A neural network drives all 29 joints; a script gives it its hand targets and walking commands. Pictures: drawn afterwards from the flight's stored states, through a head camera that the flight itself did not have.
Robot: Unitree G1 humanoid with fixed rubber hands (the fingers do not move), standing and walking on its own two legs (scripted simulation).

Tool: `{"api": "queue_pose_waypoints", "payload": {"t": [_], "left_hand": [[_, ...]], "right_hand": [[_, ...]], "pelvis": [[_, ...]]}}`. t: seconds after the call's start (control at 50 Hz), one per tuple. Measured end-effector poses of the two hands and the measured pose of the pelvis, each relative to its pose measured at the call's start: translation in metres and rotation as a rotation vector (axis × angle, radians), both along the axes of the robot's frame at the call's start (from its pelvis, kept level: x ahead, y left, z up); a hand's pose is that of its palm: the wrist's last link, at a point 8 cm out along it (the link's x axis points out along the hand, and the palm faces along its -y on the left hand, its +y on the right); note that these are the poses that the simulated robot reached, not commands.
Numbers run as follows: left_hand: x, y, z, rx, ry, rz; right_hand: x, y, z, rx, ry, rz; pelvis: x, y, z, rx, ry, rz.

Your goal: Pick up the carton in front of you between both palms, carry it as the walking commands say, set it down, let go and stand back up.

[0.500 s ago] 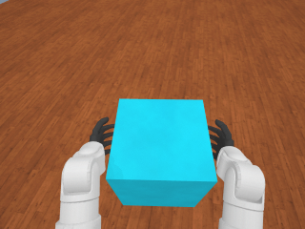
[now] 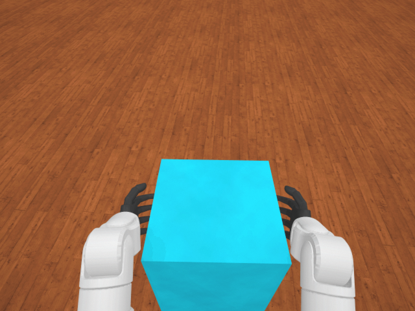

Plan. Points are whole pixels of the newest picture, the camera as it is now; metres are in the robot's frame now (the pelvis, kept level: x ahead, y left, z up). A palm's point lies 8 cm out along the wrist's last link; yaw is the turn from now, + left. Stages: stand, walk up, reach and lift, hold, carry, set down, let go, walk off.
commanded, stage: carry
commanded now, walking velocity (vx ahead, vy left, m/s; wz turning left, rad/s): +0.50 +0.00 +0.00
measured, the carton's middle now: (213, 238) +0.27 -0.02 -0.01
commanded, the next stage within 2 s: none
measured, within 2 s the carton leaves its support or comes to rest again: neither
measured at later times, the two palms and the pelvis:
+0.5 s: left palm (146, 112) +0.55 +0.14 +0.09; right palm (262, 105) +0.58 -0.16 +0.09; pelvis +0.31 -0.03 +0.00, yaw +4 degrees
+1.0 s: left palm (151, 65) +0.83 +0.17 +0.07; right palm (240, 65) +0.84 -0.13 +0.07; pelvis +0.59 +0.01 -0.01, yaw +2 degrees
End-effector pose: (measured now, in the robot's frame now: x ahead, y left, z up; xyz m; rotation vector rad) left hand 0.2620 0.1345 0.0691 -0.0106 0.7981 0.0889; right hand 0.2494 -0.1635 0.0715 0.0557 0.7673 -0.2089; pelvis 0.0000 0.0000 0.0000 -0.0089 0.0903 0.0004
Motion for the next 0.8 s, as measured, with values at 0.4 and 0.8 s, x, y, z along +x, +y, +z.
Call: {"api": "queue_pose_waypoints", "payload": {"t": [0.4,0.8], "left_hand": [[0.218,-0.001,0.013,0.026,-0.03,0.178],[0.489,0.032,-0.027,-0.026,0.048,0.026]], "right_hand": [[0.272,0.002,0.008,0.025,-0.031,0.174],[0.498,0.032,-0.016,-0.045,0.049,0.029]], "pelvis": [[0.246,-0.041,0.003,0.029,-0.004,0.069],[0.489,0.024,-0.003,-0.009,-0.012,0.0]]}}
